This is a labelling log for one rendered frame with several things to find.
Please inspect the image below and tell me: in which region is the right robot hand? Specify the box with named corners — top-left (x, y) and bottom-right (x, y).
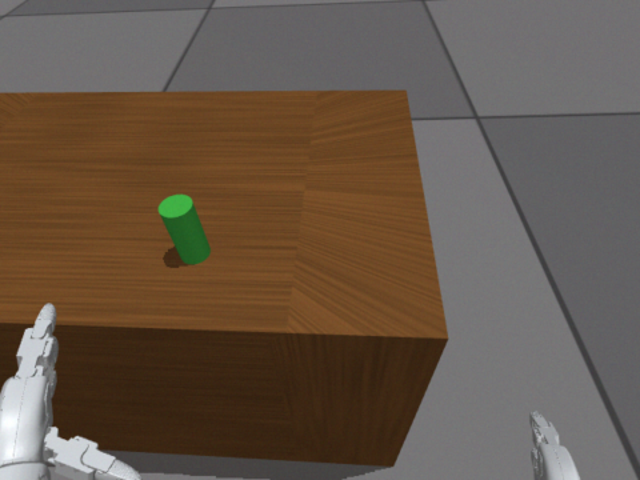
top-left (530, 411), bottom-right (581, 480)

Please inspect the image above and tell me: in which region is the left robot arm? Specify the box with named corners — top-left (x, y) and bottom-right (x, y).
top-left (0, 461), bottom-right (51, 480)

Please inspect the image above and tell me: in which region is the can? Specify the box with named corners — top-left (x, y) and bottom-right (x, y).
top-left (158, 194), bottom-right (211, 264)

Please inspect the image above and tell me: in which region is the left robot hand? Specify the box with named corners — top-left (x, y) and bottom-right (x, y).
top-left (0, 303), bottom-right (142, 480)

